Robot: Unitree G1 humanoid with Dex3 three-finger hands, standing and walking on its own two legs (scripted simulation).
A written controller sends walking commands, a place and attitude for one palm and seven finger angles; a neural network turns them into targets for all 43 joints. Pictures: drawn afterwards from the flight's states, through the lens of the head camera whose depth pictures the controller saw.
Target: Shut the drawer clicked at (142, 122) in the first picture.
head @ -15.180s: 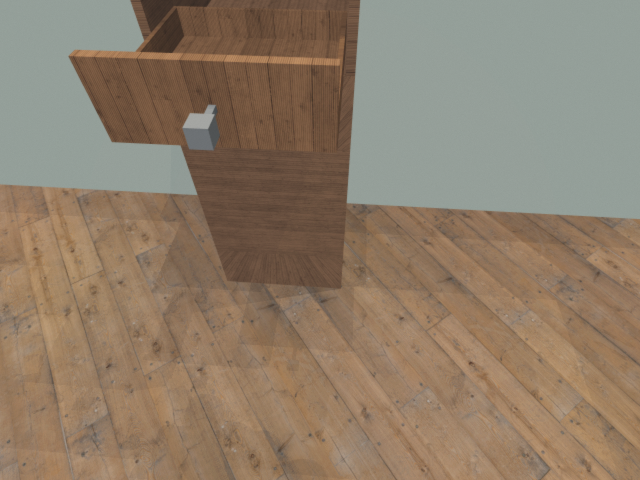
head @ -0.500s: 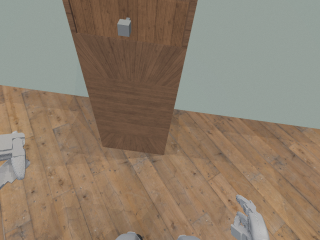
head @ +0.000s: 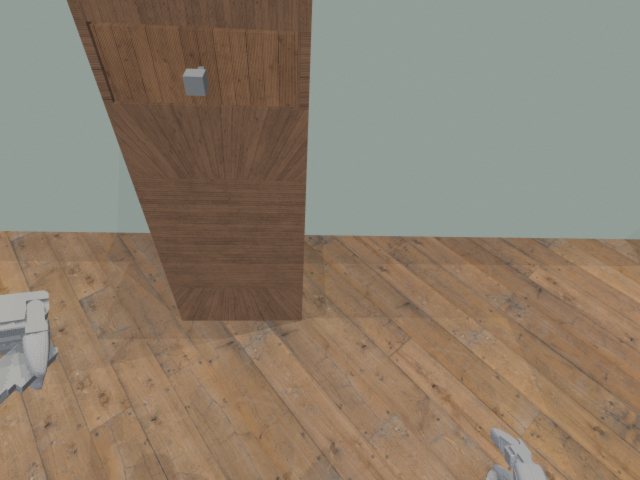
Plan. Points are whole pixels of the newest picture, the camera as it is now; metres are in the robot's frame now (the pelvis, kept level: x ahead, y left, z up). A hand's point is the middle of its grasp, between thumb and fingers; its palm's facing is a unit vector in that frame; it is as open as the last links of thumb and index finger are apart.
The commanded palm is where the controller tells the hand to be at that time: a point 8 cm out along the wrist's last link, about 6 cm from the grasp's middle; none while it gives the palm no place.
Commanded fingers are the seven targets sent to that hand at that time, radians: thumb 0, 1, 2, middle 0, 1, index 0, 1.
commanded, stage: stop stepping back and stand still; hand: left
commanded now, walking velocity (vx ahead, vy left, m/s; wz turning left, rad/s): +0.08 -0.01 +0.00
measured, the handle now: (198, 78) +0.78 +0.27 +0.15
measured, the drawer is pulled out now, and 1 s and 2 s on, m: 0.00 0.00 0.00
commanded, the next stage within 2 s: let the arm hang, fingers relaxed in 0.50 s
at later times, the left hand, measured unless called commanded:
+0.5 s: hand (22, 408) +0.14 +0.24 +0.16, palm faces +0.41 -0.81 -0.42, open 3.3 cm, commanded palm +0.08 +0.28 +0.18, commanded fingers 0.00 0.90 0.90 -1.40 -1.60 -1.40 -1.60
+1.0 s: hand out of the picture -0.03 +0.20 -0.17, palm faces +0.09 -0.97 -0.22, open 3.6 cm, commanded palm none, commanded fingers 0.00 0.90 0.90 -0.56 -0.69 -0.56 -0.69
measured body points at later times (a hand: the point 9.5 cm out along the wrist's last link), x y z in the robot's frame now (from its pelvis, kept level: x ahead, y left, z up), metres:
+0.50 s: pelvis -0.04 +0.00 +0.00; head -0.04 +0.00 +0.45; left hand +0.12 +0.29 +0.19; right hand +0.13 -0.21 -0.08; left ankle +0.00 +0.10 -0.73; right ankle -0.05 -0.11 -0.73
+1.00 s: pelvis -0.04 +0.00 +0.00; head -0.02 +0.02 +0.45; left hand -0.04 +0.25 -0.15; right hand +0.02 -0.25 -0.14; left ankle -0.01 +0.11 -0.73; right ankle -0.04 -0.09 -0.73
